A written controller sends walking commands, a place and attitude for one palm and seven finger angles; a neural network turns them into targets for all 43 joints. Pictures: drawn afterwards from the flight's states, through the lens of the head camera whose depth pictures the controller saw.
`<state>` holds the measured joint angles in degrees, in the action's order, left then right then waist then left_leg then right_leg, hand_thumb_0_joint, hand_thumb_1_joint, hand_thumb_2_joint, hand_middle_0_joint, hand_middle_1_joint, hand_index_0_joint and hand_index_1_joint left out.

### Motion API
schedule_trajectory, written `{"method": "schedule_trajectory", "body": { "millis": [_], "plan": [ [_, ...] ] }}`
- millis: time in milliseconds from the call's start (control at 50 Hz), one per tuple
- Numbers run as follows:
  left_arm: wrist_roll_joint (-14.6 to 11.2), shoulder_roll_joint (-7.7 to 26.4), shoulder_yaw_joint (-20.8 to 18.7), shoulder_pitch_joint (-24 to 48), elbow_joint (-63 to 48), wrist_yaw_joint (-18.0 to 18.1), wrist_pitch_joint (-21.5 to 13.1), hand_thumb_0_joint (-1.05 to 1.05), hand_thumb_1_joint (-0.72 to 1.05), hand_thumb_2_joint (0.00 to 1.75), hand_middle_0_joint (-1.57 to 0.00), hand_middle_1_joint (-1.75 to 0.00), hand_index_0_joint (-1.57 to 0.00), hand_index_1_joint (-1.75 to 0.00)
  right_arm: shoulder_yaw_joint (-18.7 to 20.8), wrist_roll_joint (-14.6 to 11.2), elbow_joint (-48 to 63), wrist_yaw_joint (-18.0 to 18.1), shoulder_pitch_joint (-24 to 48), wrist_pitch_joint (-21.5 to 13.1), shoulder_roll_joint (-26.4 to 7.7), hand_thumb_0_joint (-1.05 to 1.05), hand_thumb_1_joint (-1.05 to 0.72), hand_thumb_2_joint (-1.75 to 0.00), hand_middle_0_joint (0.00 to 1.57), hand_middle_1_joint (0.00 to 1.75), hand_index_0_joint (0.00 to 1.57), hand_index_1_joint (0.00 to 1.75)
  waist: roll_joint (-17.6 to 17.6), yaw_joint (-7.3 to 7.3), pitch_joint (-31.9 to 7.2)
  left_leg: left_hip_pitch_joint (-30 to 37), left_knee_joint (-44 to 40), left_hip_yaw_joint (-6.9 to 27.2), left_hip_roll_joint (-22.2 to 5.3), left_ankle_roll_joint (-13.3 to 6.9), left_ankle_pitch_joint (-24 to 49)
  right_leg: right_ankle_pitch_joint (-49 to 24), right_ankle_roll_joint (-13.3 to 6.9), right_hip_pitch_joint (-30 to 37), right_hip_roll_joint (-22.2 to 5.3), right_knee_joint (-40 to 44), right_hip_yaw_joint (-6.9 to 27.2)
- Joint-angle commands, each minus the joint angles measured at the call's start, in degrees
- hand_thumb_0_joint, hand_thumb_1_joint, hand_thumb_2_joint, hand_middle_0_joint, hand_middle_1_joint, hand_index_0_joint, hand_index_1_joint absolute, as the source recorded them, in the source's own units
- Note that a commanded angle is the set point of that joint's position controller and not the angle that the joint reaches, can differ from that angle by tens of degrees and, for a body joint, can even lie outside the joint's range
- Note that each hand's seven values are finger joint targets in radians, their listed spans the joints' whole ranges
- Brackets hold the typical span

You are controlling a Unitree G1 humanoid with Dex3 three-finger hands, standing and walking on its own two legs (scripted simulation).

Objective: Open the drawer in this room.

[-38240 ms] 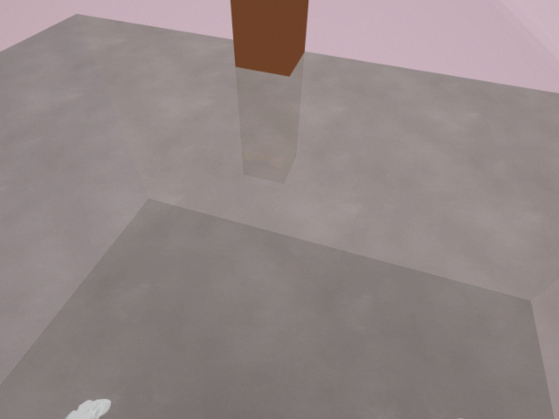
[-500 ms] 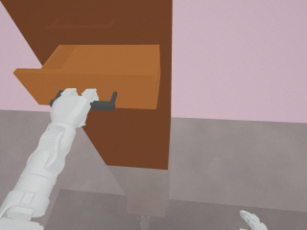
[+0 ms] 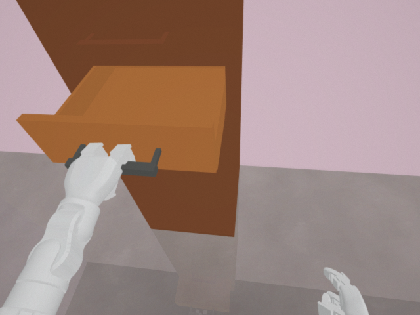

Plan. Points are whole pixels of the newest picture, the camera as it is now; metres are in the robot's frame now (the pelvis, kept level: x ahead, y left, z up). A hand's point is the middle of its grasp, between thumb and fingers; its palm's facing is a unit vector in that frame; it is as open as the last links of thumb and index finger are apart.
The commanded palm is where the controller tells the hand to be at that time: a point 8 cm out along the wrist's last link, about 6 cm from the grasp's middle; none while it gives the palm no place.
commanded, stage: pull the drawer open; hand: left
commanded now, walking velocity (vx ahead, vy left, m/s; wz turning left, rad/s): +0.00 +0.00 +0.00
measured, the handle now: (115, 159) +0.37 +0.23 +0.10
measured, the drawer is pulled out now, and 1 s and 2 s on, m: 0.19 0.30 0.30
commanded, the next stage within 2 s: open the thumb to release the handle in 1.02 s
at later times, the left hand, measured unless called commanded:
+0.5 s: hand (96, 219) +0.25 +0.23 +0.08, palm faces +0.04 -0.07 -1.00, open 5.4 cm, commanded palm +0.22 +0.23 +0.13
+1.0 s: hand (85, 244) +0.21 +0.23 +0.08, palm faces +0.05 -0.07 -1.00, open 5.4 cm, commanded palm +0.16 +0.23 +0.13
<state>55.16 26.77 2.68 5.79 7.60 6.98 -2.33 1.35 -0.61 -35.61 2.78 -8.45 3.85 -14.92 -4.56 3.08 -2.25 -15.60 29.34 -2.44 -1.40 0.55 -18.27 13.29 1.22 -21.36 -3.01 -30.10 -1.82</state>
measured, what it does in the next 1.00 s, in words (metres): stands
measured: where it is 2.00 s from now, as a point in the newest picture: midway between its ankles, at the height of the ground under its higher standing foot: outside the picture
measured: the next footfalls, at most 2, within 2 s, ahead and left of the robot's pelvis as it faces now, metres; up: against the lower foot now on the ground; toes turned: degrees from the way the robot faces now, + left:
none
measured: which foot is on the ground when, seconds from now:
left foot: down 0.00-1.00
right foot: down 0.00-1.00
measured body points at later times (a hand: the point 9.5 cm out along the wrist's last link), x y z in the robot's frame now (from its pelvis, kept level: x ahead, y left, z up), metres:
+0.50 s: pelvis +0.00 +0.00 +0.00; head +0.02 -0.04 +0.45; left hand +0.25 +0.23 +0.13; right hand +0.21 -0.21 -0.11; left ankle -0.04 +0.12 -0.73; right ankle +0.02 -0.13 -0.73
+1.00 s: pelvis +0.00 +0.00 +0.00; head +0.01 -0.04 +0.45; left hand +0.20 +0.23 +0.13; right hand +0.22 -0.21 -0.10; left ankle -0.04 +0.12 -0.73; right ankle +0.02 -0.13 -0.73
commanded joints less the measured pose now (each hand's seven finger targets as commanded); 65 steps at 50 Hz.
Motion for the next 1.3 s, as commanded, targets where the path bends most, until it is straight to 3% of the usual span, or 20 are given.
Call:
{"method": "schedule_trajectory", "body": {
  "millis": [0,200,240,280,340,400,560,580,660,740,860,940,1060,1080,1100,1120,1140,1220,1260,1280],
  "plan": [
    [-0.33,11.26,-7.43,11.85,-13.40,2.58,1.05,0.00,0.90,0.90,-0.40,-1.35,-0.40,-1.35,1.86,0.45,8.40,0.13,6.65,-3.06,-5.66,0.00,-0.90,-0.90,0.20,0.30,0.20,0.30,3.41,1.40,-15.12,1.87,-2.90,-0.29,2.83,-1.43,22.63,-15.04,-2.58,12.99,3.74,1.31,-1.30],
    [-0.46,9.58,-6.51,6.33,-18.56,2.10,1.09,0.00,0.90,0.90,-0.40,-1.35,-0.40,-1.35,1.07,0.91,8.49,0.02,8.75,-2.97,-4.84,0.00,-0.90,-0.90,0.20,0.30,0.20,0.30,2.96,2.00,-13.63,2.77,-3.64,0.04,2.82,-1.10,22.08,-13.92,-2.54,13.24,3.63,1.90,-1.53],
    [-0.59,11.38,-8.17,4.80,-20.00,2.17,0.92,0.00,0.90,0.90,-0.40,-1.35,-0.40,-1.35,1.08,1.12,8.52,-0.04,9.08,-2.84,-5.08,0.00,-0.90,-0.90,0.20,0.30,0.20,0.30,2.73,2.17,-13.68,3.05,-3.73,0.04,2.74,-0.94,22.37,-14.06,-2.61,14.04,3.61,2.20,-1.29],
    [-0.61,8.51,-5.89,3.84,-21.67,2.04,0.87,0.00,0.90,0.90,-0.40,-1.35,-0.40,-1.35,0.98,1.14,8.61,-0.36,9.40,-2.93,-4.62,0.00,-0.90,-0.90,0.20,0.30,0.20,0.30,2.41,1.98,-13.15,3.25,-3.79,0.18,2.68,-0.92,21.95,-13.70,-2.55,13.26,3.57,2.12,-1.49],
    [-0.59,11.94,-9.81,-1.90,-24.10,2.27,0.78,0.00,0.90,0.90,-0.40,-1.35,-0.40,-1.35,0.97,1.61,8.91,-0.50,9.71,-2.92,-4.97,0.00,-0.90,-0.90,0.20,0.30,0.20,0.30,3.70,3.13,-14.57,3.42,-3.54,0.04,2.70,-1.01,23.36,-15.60,-2.52,15.55,3.52,2.05,-1.09],
    [-0.78,7.82,-6.42,-3.71,-25.96,2.21,0.69,0.00,0.90,0.90,-0.40,-1.35,-0.40,-1.35,0.80,1.64,9.25,-0.86,10.16,-3.00,-4.38,0.00,-0.90,-0.90,0.20,0.30,0.20,0.30,3.40,2.58,-11.80,2.95,-3.62,0.02,2.55,-1.08,22.09,-13.94,-2.31,13.35,3.37,2.10,-1.65],
    [-0.70,8.26,-7.88,-10.70,-31.14,3.39,0.25,0.00,0.90,0.90,-0.40,-1.35,-0.40,-1.35,0.46,2.18,9.44,-1.36,10.65,-3.51,-4.13,0.00,-0.90,-0.90,0.20,0.30,0.20,0.30,3.22,2.71,-10.74,2.64,-3.29,0.24,2.31,-1.02,20.68,-12.81,-2.28,12.97,2.98,2.00,-1.66],
    [-1.01,10.33,-10.08,-11.22,-31.29,3.54,0.13,0.00,0.90,0.90,-0.40,-1.35,-0.40,-1.35,0.84,2.05,8.86,-1.18,10.50,-3.14,-4.43,0.00,-0.90,-0.90,0.20,0.30,0.20,0.30,2.75,3.05,-10.85,2.49,-3.60,0.34,2.40,-0.78,20.95,-13.56,-2.50,13.76,3.29,2.19,-1.34],
    [-0.54,8.12,-8.34,-13.85,-33.19,4.27,0.08,0.00,0.90,0.90,-0.40,-1.35,-0.40,-1.35,0.27,2.29,9.69,-1.37,11.00,-3.66,-3.94,0.00,-0.90,-0.90,0.20,0.30,0.20,0.30,2.10,2.90,-10.24,2.38,-3.02,0.34,2.25,-0.90,19.09,-10.86,-2.28,12.04,2.95,1.85,-1.66],
    [-1.09,11.06,-11.74,-16.82,-34.25,4.81,0.20,0.00,0.90,0.90,-0.40,-1.35,-0.40,-1.35,0.47,2.23,9.80,-1.02,11.36,-3.63,-4.50,0.00,-0.90,-0.90,0.20,0.30,0.20,0.30,3.25,3.49,-10.58,2.21,-3.00,0.45,2.21,-0.71,18.50,-11.93,-2.33,13.25,3.21,2.14,-0.93],
    [-1.05,9.56,-11.27,-20.61,-36.26,5.28,0.27,0.00,0.90,0.90,-0.40,-1.35,-0.40,-1.35,-0.16,2.41,10.09,-1.12,11.21,-3.61,-3.97,0.00,-0.90,-0.90,0.20,0.30,0.20,0.30,2.24,3.44,-10.14,1.59,-2.73,0.20,1.96,-0.62,17.97,-10.61,-2.08,12.40,2.65,1.67,-1.38],
    [-1.47,9.96,-12.16,-26.53,-38.98,5.62,1.54,0.00,0.90,0.90,-0.40,-1.35,-0.40,-1.35,-0.06,1.98,11.30,-1.33,12.18,-3.47,-4.74,0.00,-0.90,-0.90,0.20,0.30,0.20,0.30,-0.06,4.18,-10.63,1.80,-2.66,0.14,1.45,-0.29,19.78,-12.04,-2.15,13.13,3.13,1.62,-0.85],
    [-1.97,8.38,-12.52,-37.29,-43.50,6.26,3.31,0.00,0.90,0.90,-0.40,-1.35,-0.40,-1.35,-0.49,1.85,13.01,-2.09,10.97,-3.14,-5.13,0.00,-0.90,-0.90,0.20,0.30,0.20,0.30,2.20,4.62,-10.79,0.45,-1.61,-0.49,0.59,-0.44,23.08,-14.90,-1.49,13.57,2.44,0.53,-1.14],
    [-2.40,9.72,-13.54,-37.59,-44.10,6.48,3.50,0.00,0.90,0.90,-0.40,-1.35,-0.40,-1.35,0.01,1.41,12.57,-2.06,10.89,-2.89,-5.83,0.00,-0.90,-0.90,0.20,0.30,0.20,0.30,0.44,4.48,-10.97,0.74,-1.68,-0.49,0.43,-0.12,24.61,-16.26,-1.62,13.80,2.84,0.66,-0.77],
    [-0.56,15.55,-16.42,-17.34,-38.88,6.95,2.30,0.00,0.90,0.90,-0.40,-1.35,-0.40,-1.35,-0.52,2.35,9.12,-1.10,11.28,-2.25,-5.38,0.00,-0.90,-0.90,0.20,0.30,0.20,0.30,2.27,0.75,-5.39,-0.93,-1.26,0.49,1.69,-0.28,19.35,-13.48,-2.09,9.53,3.18,0.64,-0.90],
    [-0.07,14.56,-17.15,-18.90,-34.85,7.13,1.62,0.00,0.83,0.87,-0.40,-1.34,-0.40,-1.34,-0.11,2.62,10.07,-0.71,11.54,-2.50,-4.60,0.00,-0.90,-0.90,0.20,0.30,0.20,0.30,1.43,2.96,-6.19,-0.70,-1.61,0.63,1.70,-0.65,17.30,-11.28,-2.38,10.25,3.00,0.48,-1.01],
    [-0.55,14.37,-17.07,-19.85,-36.12,7.20,0.94,0.00,0.76,0.84,-0.39,-1.34,-0.39,-1.34,0.19,2.30,10.65,-0.38,11.72,-2.97,-4.76,0.00,-0.90,-0.90,0.20,0.30,0.20,0.30,0.36,3.42,-8.63,0.70,-1.54,0.49,1.66,-0.75,18.04,-11.54,-2.43,11.02,3.19,0.83,-0.61],
    [-2.94,12.33,-14.93,-21.02,-34.86,6.16,0.11,0.00,0.48,0.72,-0.37,-1.30,-0.37,-1.30,1.13,1.81,9.65,-0.12,10.22,-3.65,-4.75,0.00,-0.90,-0.90,0.20,0.30,0.20,0.30,0.35,3.06,-12.08,2.57,-0.88,0.26,1.94,-0.62,22.33,-15.19,-1.99,12.24,2.78,0.49,-1.14],
    [-2.89,9.40,-11.63,-20.56,-32.97,5.00,0.38,0.00,0.34,0.66,-0.36,-1.29,-0.36,-1.29,0.76,2.13,9.24,-0.27,10.29,-3.72,-4.64,0.00,-0.90,-0.90,0.20,0.30,0.20,0.30,2.67,2.15,-10.16,1.89,-0.74,0.36,1.80,-0.73,22.19,-14.59,-1.71,11.02,2.64,0.44,-1.67],
    [-3.26,11.15,-12.98,-19.74,-32.62,4.48,0.43,0.00,0.27,0.63,-0.35,-1.28,-0.35,-1.28,1.22,1.89,8.71,-0.17,10.08,-3.52,-5.09,0.00,-0.90,-0.90,0.20,0.30,0.20,0.30,3.41,2.26,-10.42,1.81,-1.17,0.51,1.86,-0.64,21.94,-15.02,-1.81,11.71,2.81,0.84,-1.51]
  ]
}}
